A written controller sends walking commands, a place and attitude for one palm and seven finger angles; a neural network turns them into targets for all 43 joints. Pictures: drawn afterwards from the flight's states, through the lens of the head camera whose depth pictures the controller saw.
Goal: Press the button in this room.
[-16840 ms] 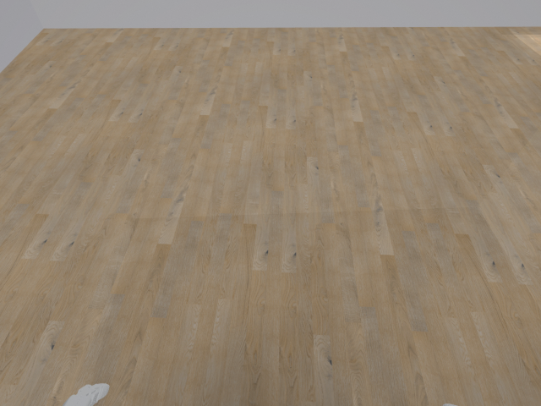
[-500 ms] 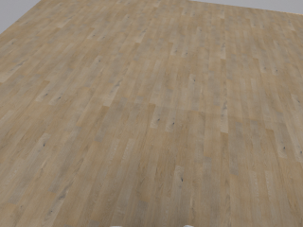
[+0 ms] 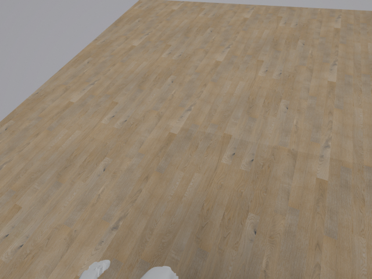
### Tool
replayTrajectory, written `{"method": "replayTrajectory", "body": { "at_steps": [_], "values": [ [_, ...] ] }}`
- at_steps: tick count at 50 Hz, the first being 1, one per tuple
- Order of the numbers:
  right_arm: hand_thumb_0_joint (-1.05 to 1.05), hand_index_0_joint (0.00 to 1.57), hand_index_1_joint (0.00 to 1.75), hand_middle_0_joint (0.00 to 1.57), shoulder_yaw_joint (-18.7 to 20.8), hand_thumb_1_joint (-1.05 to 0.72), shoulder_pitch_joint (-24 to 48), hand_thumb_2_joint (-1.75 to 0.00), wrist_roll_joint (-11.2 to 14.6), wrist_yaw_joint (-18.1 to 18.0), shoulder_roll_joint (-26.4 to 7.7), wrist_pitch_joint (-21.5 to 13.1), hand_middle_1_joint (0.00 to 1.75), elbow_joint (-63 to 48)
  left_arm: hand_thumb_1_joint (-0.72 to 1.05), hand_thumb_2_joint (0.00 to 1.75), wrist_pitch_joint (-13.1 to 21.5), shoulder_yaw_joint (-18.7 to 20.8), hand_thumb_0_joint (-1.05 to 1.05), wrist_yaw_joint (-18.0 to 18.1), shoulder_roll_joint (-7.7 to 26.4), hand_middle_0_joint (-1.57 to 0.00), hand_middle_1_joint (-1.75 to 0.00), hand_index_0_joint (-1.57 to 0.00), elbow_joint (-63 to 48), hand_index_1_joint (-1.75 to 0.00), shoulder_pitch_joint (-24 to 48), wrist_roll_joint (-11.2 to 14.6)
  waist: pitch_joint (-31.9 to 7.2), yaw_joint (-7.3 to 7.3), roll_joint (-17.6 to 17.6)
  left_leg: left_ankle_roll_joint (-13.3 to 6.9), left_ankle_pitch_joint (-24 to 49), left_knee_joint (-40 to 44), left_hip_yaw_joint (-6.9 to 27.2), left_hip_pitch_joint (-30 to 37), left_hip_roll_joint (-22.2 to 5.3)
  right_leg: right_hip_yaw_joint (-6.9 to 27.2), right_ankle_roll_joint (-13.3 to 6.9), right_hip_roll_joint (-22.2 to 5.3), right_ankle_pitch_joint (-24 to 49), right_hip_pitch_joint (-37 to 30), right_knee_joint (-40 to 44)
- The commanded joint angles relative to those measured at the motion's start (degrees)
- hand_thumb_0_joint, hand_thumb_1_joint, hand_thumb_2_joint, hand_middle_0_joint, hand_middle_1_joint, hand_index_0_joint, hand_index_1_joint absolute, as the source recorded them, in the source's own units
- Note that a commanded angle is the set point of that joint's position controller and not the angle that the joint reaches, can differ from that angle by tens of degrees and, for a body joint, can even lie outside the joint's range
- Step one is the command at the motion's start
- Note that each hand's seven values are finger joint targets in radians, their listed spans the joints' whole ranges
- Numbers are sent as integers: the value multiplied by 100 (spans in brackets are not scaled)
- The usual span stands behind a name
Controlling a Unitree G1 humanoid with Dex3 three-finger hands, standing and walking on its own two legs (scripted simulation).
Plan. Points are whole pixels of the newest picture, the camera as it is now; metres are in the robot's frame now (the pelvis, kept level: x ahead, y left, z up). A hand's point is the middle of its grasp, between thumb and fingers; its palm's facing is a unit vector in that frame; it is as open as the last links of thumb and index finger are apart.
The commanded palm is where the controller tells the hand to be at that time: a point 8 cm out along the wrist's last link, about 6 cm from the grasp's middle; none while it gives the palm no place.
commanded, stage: turn or walk to find it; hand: left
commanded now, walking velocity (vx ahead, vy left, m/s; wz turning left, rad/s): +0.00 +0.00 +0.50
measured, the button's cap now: out of the picture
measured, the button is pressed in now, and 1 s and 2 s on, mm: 0 0 0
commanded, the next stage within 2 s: none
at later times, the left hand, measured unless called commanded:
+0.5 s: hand out of the picture -0.07 +0.26 -0.18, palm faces +0.31 -0.92 -0.25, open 7.4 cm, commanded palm none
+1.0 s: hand out of the picture -0.03 +0.22 -0.14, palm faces +0.47 -0.84 -0.27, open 7.4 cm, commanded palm none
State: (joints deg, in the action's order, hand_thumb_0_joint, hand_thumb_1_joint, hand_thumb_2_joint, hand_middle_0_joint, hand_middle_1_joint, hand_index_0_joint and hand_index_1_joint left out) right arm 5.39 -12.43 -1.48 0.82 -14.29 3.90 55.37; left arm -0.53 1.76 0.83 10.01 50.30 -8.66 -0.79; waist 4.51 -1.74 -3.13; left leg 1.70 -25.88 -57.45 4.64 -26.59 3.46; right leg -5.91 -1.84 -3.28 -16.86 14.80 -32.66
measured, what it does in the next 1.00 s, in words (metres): steps on the spot, turning left: left foot, then right foot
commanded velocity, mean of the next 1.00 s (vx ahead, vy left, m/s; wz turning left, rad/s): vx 0.00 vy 0.00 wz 0.50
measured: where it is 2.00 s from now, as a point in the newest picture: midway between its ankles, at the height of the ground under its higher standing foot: outside the picture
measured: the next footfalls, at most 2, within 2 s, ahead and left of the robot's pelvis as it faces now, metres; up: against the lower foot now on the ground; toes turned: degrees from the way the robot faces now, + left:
left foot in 0.40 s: -0.02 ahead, +0.15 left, +0.00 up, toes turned +17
right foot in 0.90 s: +0.05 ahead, -0.08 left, +0.00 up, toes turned +24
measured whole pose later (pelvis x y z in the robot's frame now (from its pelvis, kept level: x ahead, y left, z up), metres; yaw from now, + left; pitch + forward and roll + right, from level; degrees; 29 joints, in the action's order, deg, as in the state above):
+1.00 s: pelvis -0.04 -0.01 +0.00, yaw +30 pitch -1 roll +1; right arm 5.5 -14.2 -1.6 0.8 -14.0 4.0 55.9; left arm -0.8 1.8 1.0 9.8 50.1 -8.2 -0.7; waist 4.3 -2.4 -3.2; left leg 1.5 -25.0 -57.3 4.7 -27.4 3.8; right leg -5.6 -1.5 -2.7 -16.9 14.2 -31.5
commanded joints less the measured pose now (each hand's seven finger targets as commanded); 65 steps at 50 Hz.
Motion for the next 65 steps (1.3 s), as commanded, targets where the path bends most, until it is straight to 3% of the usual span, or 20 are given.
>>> {"method": "replayTrajectory", "body": {
  "at_steps": [1, 13, 17, 18, 19, 20, 21, 22, 24, 27, 36, 42, 43, 44, 45, 47, 50, 52, 59, 65],
  "values": [
    [0, 20, 30, 20, 91, -90, -171, -90, 8, 57, -393, -44, 30, -307, 90, 90, 139, 254, 0, 105, 1013, -20, -30, -20, -393, -30, 40, -15, -262, 26, 1181, 144, 579, -1435, -104, -486, -419, 823, -355, -1409, 1060, -247, 1587],
    [0, 20, 30, 20, -98, -90, 626, -90, 104, 31, -255, -140, 30, -444, 90, 90, 70, 383, 0, 85, 1392, -20, -30, -20, 96, -30, -829, -99, -563, 504, 1489, 191, -172, 1045, -776, 179, -553, 384, -643, -1833, 2425, -1101, 1093],
    [0, 20, 30, 20, -105, -90, 179, -90, 98, 0, -317, -228, 30, -376, 90, 90, 6, 426, 0, 58, 1483, -20, -30, -20, 139, -30, -654, -59, -802, 220, 1417, 57, 710, 2592, -1049, 1217, -467, -34, -306, -1773, 2165, -724, 460],
    [0, 20, 30, 20, -69, -90, -39, -90, 95, 14, -471, -280, 30, -326, 90, 90, -26, 418, 0, 45, 1388, -20, -30, -20, 139, -30, -586, -20, -899, 56, 929, -23, 1394, 3439, -840, 1924, -619, -265, -26, -1625, 1711, -239, -162],
    [0, 20, 30, 20, 59, -90, -231, -90, 46, -5, -1044, -348, 30, -356, 90, 90, -71, 391, 0, 16, 1070, -20, -30, -20, -18, -30, -689, 27, -993, -47, -564, -483, 2391, 3909, 745, 2702, -1754, -596, 421, -941, 90, 1018, -1325],
    [0, 20, 30, 20, 155, -90, -422, -90, 48, -35, -1495, -305, 30, -310, 90, 90, -104, 251, 0, -8, 804, -20, -30, -20, -241, -30, -400, -7, -793, -172, -1475, -1096, 3949, 3960, 1683, 2749, -2732, -369, 641, -485, -2077, 1953, -2265],
    [0, 20, 30, 20, 149, -90, -569, -90, 40, -98, -1384, -310, 30, -185, 90, 90, -192, 247, 0, 54, 909, -20, -30, -20, -243, -30, 23, -40, -778, -339, -1368, -1194, 3659, 3990, 1640, 2308, -2644, 198, 613, -491, -1944, 1875, -2783],
    [0, 20, 30, 20, 121, -90, -293, -90, 28, -149, -1272, -286, 30, -234, 90, 90, -207, 293, 0, 40, 907, -20, -30, -20, -201, -30, 208, -9, -508, -235, -1238, -1179, 3184, 4008, 1494, 1996, -2385, 369, 603, -459, -1596, 1968, -3097],
    [0, 20, 30, 20, 3, -90, 273, -90, 28, -168, -954, -324, 30, -392, 90, 90, -166, 322, 0, -51, 942, -20, -30, -20, 4, -30, -40, -28, -330, 83, -571, -999, 2971, 3983, 908, 1809, -1858, 437, 634, -420, -762, 1882, -3270],
    [0, 20, 30, 20, -8, -90, 288, -90, 70, -153, -912, -367, 30, -448, 90, 90, -155, 302, 0, -47, 965, -20, -30, -20, 122, -30, -289, -16, -564, 155, -426, -954, 3280, 3939, 630, 2024, -1604, 449, 721, -337, -403, 1730, -3203],
    [0, 20, 30, 20, 99, -90, -163, -90, 15, -143, -917, -313, 30, -406, 90, 90, -108, 248, 0, 14, 822, -20, -30, -20, -231, -30, 286, 18, -635, -90, -495, -1205, 3439, 3734, 1470, 2178, -1652, 565, 724, -76, -863, 1482, -1974],
    [0, 20, 30, 20, 141, -90, 148, -90, 24, -121, -883, -245, 30, -522, 90, 90, -26, 244, 0, 47, 836, -20, -30, -20, -152, -30, -383, 61, -875, 260, -532, -931, 3139, 3235, 1674, 1198, -1248, 390, 568, 213, -7, -257, 245],
    [0, 20, 30, 20, 130, -90, 156, -90, 65, -105, -745, -246, 30, -536, 90, 90, 26, 274, 0, 63, 987, -20, -30, -20, -117, -30, -573, 43, -903, 359, -178, -696, 2583, 2934, 1567, 648, -1005, 505, 523, 40, 516, -1005, 1035],
    [0, 20, 30, 20, 82, -90, 49, -90, 111, -67, -435, -259, 30, -594, 90, 90, 85, 350, 0, 104, 1369, -20, -30, -20, -126, -30, -736, -30, -993, 425, 920, -326, 1230, 2079, 929, -320, -456, 1545, 199, -1075, 256, -1792, 1624],
    [0, 20, 30, 20, 57, -90, 67, -90, 84, -57, -261, -270, 30, -737, 90, 90, 87, 399, 0, 117, 1680, -20, -30, -20, -198, -30, -675, -72, -758, 431, 1906, -4, -612, 812, 13, -931, 191, 2669, -457, -2340, 688, -1556, 1793],
    [0, 20, 30, 20, 143, -90, 38, -90, 10, -52, -527, -125, 30, -549, 90, 90, 83, 401, 0, 139, 1431, -20, -30, -20, -359, -30, -182, 1, -410, 226, 1365, -25, -387, -750, 250, -638, -199, 2353, -712, -2172, 213, -365, 1920],
    [0, 20, 30, 20, 93, -90, -275, -90, -1, 40, -373, -61, 30, -318, 90, 90, 114, 267, 0, 121, 1007, -20, -30, -20, -441, -30, 263, -11, -162, -49, 1101, 111, 441, -1298, -70, -569, -406, 939, -431, -1459, 1058, -210, 1569],
    [0, 20, 30, 20, 78, -90, -262, -90, 11, 44, -375, -51, 30, -302, 90, 90, 137, 268, 0, 113, 1000, -20, -30, -20, -370, -30, 14, -16, -281, 50, 1339, 201, 533, -1289, -175, -571, -454, 713, -430, -1440, 1372, -438, 1507],
    [0, 20, 30, 20, -5, -90, 669, -90, -20, 171, -291, -156, 30, -502, 90, 90, 264, 389, 0, 34, 1290, -20, -30, -20, 176, -30, -913, -86, -130, 527, 1289, 218, 252, 196, -636, -756, -832, 787, -457, -1887, -661, -1161, 2106],
    [0, 20, 30, 20, -129, -90, 771, -90, 41, 207, -118, -349, 30, -570, 90, 90, 293, 434, 0, -50, 1445, -20, -30, -20, 472, -30, -1129, -128, -350, 502, 1334, -1, 75, 2072, -1145, 343, -664, 200, -366, -1935, -104, -1113, 1672]
  ]
}}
